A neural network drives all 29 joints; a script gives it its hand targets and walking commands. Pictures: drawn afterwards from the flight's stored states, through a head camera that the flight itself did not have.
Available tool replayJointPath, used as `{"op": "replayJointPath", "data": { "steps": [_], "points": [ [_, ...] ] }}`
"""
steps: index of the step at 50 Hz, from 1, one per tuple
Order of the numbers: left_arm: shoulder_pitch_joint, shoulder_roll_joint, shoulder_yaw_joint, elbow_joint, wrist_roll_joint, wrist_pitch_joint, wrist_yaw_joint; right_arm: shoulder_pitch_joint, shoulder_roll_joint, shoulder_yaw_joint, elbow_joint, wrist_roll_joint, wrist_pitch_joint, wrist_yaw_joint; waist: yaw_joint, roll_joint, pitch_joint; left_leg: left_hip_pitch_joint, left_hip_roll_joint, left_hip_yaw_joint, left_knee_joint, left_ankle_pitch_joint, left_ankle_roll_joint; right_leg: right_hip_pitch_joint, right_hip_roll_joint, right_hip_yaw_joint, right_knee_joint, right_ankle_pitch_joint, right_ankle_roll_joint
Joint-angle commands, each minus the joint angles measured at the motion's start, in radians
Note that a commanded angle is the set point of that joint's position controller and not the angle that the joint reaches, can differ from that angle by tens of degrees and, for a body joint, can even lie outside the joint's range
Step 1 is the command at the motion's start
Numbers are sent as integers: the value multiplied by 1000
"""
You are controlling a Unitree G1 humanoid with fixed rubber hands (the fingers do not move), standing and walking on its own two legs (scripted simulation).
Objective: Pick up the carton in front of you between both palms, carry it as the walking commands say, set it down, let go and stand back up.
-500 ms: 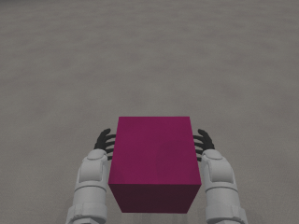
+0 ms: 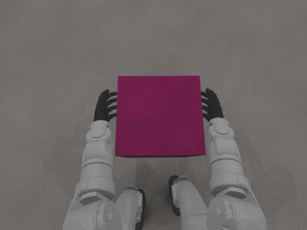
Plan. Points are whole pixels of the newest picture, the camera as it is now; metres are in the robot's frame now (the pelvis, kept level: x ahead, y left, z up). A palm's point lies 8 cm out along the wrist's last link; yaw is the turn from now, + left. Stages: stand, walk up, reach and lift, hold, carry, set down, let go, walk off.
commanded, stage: set down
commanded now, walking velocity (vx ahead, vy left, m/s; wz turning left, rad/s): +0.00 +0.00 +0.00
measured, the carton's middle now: (157, 123) +0.39 -0.02 -0.14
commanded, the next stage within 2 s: none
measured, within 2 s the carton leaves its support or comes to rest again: rests again in 1.70 s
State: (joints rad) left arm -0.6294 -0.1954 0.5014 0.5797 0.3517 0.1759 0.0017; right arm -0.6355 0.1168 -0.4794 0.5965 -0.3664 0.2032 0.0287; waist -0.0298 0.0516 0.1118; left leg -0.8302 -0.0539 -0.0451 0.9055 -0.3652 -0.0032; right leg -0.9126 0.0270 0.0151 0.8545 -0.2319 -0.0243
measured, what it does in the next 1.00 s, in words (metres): lowers itself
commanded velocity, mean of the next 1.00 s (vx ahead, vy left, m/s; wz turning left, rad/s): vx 0.00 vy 0.00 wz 0.00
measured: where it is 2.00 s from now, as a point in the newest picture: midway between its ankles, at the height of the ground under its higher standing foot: (157, 209)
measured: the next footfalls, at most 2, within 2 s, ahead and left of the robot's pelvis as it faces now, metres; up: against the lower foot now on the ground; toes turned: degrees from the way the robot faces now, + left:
none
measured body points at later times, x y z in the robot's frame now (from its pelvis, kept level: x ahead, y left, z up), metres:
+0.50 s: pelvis -0.01 +0.00 -0.14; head +0.23 -0.03 +0.24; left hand +0.45 +0.11 -0.22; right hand +0.44 -0.19 -0.23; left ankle +0.04 +0.12 -0.68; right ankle +0.10 -0.10 -0.68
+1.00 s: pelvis -0.04 -0.01 -0.26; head +0.29 -0.05 +0.04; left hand +0.49 +0.10 -0.38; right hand +0.49 -0.20 -0.39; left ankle +0.04 +0.12 -0.68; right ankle +0.10 -0.10 -0.68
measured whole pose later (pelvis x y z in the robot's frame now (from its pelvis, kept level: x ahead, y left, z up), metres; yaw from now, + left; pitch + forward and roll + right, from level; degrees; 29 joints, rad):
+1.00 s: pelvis -0.04 -0.01 -0.26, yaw +5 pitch +45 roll +5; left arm -1.18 0.00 0.44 0.71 0.10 0.24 0.14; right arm -1.21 -0.16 -0.39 0.78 -0.19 0.29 -0.02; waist -0.06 0.08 0.03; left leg -2.08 -0.11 0.00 1.89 -0.61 -0.04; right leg -2.19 0.00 0.01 1.84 -0.44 -0.04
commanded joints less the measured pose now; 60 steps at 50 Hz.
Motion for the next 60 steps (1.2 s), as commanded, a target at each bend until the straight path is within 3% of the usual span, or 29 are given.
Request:
{"op": "replayJointPath", "data": {
  "steps": [1, 2, 6, 8, 9, 13, 15, 16, 20, 23, 26, 28, 29, 30, 31, 32, 33, 36, 37, 41, 42, 43, 44, 47, 48, 49, 56, 57, 60],
  "points": [
    [-494, -773, -540, 53, -136, -90, -132, -483, 723, 518, 8, 139, -103, 146, -39, 1, -845, -92, -103, -5, 27, 265, -17, 423, 85, 62, 95, 333, 15],
    [-462, -766, -551, 37, -147, -95, -140, -503, 788, 577, -2, 181, -92, 143, 43, -77, -932, -127, -108, -6, 38, 256, -22, 461, 76, 54, 131, 341, 32],
    [-522, -825, -708, -34, -250, -102, -110, -574, 870, 724, -131, 272, -102, 127, 15, -148, -1276, -287, -136, 16, 152, 288, -22, 529, 81, 37, 285, 482, 54],
    [-469, -826, -794, -81, -252, -76, -90, -462, 745, 686, -134, 249, -88, 131, -59, -54, -1313, -337, -124, -12, 193, 315, -33, 452, 90, 31, 360, 538, 22],
    [-512, -774, -767, -98, -257, -73, -81, -472, 793, 690, -84, 239, -61, 135, -21, -128, -1247, -324, -120, -22, 192, 352, -41, 349, 97, 20, 368, 532, 24],
    [-583, -791, -778, -112, -290, -25, -93, -549, 740, 668, -102, 253, -33, 150, -26, -38, -1247, -403, -133, -1, 278, 259, -54, 179, 102, 26, 398, 368, 27],
    [-550, -849, -746, -31, -302, 6, -98, -499, 753, 634, -13, 229, -9, 163, -99, -39, -1103, -491, -129, 4, 279, 137, -55, 67, 110, -7, 376, 236, 20],
    [-581, -817, -678, 43, -257, 17, -103, -595, 702, 628, -16, 264, -1, 175, -7, 41, -1075, -516, -131, 37, 282, 60, -59, 4, 103, 4, 394, 149, 24],
    [-686, -787, -601, 54, -224, 17, -93, -678, 689, 525, 67, 212, 19, 184, -79, -55, -1042, -626, -137, 7, 370, 43, -35, -126, 108, -13, 477, 146, 29],
    [-788, -745, -573, 69, -221, 5, -76, -663, 705, 518, 160, 224, 19, 175, -22, 29, -1068, -670, -150, 61, 443, 1, -52, -199, 108, 14, 514, 88, 22],
    [-829, -809, -584, 75, -259, 1, -46, -745, 699, 514, 99, 251, 1, 168, -98, -38, -1196, -682, -170, 49, 494, -28, -43, -164, 120, -16, 579, 83, 36],
    [-888, -732, -548, 80, -249, 11, -36, -852, 681, 527, 128, 266, 19, 166, -17, -66, -1151, -737, -173, 75, 533, -85, -41, -236, 103, -11, 602, 5, 26],
    [-868, -754, -554, 69, -241, 24, -36, -845, 617, 484, 142, 211, 26, 157, -92, -48, -1136, -769, -170, 49, 543, -31, -48, -237, 105, -43, 632, 79, 43],
    [-874, -764, -543, 84, -252, 29, -42, -903, 631, 523, 82, 243, 30, 157, -82, -102, -1211, -745, -172, 71, 572, -33, -42, -176, 119, -21, 627, 67, 53],
    [-863, -765, -562, 105, -237, 41, -37, -876, 618, 503, 112, 249, 35, 164, -13, 2, -1177, -778, -166, 74, 540, -32, -42, -220, 107, -27, 653, 112, 46],
    [-887, -721, -508, 79, -248, 25, -49, -900, 709, 541, 121, 257, 42, 166, -25, -181, -1196, -844, -169, 75, 599, -29, -34, -170, 104, -21, 664, 89, 64],
    [-915, -697, -487, 139, -231, 44, -64, -935, 692, 542, 95, 261, 48, 159, -1, -132, -1157, -928, -165, 83, 593, -73, -26, -139, 93, 8, 676, 81, 53],
    [-1079, -758, -560, 84, -326, 42, -82, -1054, 686, 555, 69, 275, 53, 157, -99, -144, -1280, -862, -176, 73, 663, -19, -31, -178, 92, -35, 730, 145, 58],
    [-1071, -706, -535, 95, -272, 47, -85, -994, 723, 533, 138, 267, 70, 153, -15, -140, -1263, -897, -176, 114, 677, -88, -19, -193, 108, -10, 716, 77, 55],
    [-1097, -729, -580, 72, -331, 56, -89, -991, 648, 510, 125, 271, 69, 151, -92, -66, -1312, -968, -172, 113, 741, -61, -53, -141, 100, 13, 774, 101, 38],
    [-1123, -693, -547, 81, -347, 53, -92, -1017, 680, 519, 143, 269, 72, 157, -113, -158, -1234, -990, -172, 79, 714, -57, -34, -246, 92, -51, 815, 154, 46],
    [-1115, -694, -543, 122, -300, 54, -92, -1017, 668, 476, 168, 248, 70, 158, -48, -50, -1197, -1001, -173, 112, 739, -48, -42, -302, 89, -15, 831, 143, 31],
    [-1056, -722, -543, 201, -312, 70, -99, -1096, 578, 517, 105, 260, 43, 163, -136, -60, -1202, -971, -163, 85, 760, -60, -37, -295, 100, -50, 836, 112, 44],
    [-1213, -667, -516, 130, -353, 57, -87, -1166, 595, 511, 189, 276, 67, 163, -119, -105, -1200, -1022, -172, 109, 794, -112, -35, -306, 85, -46, 850, 59, 35],
    [-1214, -666, -595, 107, -352, 57, -85, -1108, 613, 499, 138, 290, 60, 160, -124, -20, -1266, -1010, -167, 111, 820, -61, -50, -297, 78, -29, 882, 141, 34],
    [-1209, -608, -561, 64, -358, 46, -82, -1105, 575, 530, 153, 309, 73, 167, -59, -47, -1251, -1043, -168, 137, 847, -34, -47, -304, 69, -13, 885, 160, 41],
    [-1276, -618, -588, 103, -406, 28, -62, -1225, 531, 557, 207, 352, 53, 186, -103, -115, -1237, -1084, -167, 120, 920, -58, -36, -282, 52, -32, 986, 196, 47],
    [-1270, -566, -590, 103, -369, 29, -67, -1201, 549, 566, 144, 369, 44, 187, -51, -78, -1245, -1086, -163, 143, 966, -24, -36, -302, 52, -7, 995, 202, 57],
    [-1390, -540, -578, 95, -397, 32, -78, -1254, 500, 581, 188, 361, 57, 191, -109, -129, -1172, -1205, -165, 135, 1009, -88, -36, -211, 40, 43, 1032, 237, 30]
  ]
}}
